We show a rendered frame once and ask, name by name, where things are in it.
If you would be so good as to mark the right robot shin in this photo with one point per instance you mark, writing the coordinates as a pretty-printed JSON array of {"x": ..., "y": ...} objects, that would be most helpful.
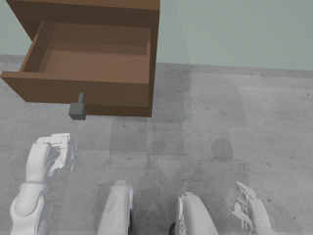
[{"x": 180, "y": 227}]

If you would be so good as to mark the robot left forearm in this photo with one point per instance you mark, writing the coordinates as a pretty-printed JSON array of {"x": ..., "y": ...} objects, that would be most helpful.
[{"x": 29, "y": 210}]

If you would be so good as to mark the cabinet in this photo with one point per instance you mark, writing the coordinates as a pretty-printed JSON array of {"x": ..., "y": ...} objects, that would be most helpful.
[{"x": 127, "y": 13}]

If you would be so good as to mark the drawer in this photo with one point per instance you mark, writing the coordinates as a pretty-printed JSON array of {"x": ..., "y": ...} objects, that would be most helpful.
[{"x": 110, "y": 64}]

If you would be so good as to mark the robot left hand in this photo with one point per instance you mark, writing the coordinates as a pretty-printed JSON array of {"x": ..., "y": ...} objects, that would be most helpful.
[{"x": 59, "y": 149}]

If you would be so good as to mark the handle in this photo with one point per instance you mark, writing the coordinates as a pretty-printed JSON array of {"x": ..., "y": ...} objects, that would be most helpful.
[{"x": 78, "y": 111}]

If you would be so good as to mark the robot right hand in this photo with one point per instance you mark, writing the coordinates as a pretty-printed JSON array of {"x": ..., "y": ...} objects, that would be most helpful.
[{"x": 250, "y": 213}]

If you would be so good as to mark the robot right thigh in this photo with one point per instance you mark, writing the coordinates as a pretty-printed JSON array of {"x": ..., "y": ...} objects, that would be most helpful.
[{"x": 191, "y": 210}]

